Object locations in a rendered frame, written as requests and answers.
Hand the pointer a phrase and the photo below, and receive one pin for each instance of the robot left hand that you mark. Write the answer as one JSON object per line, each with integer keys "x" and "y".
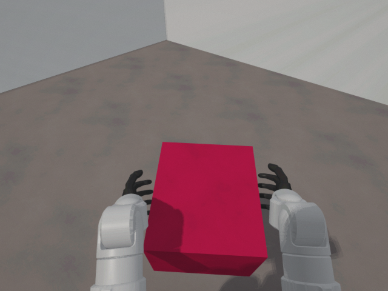
{"x": 131, "y": 186}

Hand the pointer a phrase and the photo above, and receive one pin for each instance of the carton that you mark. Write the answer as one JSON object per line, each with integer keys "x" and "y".
{"x": 205, "y": 216}

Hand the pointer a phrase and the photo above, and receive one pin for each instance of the right robot forearm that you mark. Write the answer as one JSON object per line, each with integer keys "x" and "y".
{"x": 304, "y": 243}

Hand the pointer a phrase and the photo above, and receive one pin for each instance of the left robot forearm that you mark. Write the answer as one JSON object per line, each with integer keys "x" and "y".
{"x": 120, "y": 244}

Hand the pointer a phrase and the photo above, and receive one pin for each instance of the robot right hand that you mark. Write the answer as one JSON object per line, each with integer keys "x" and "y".
{"x": 280, "y": 179}

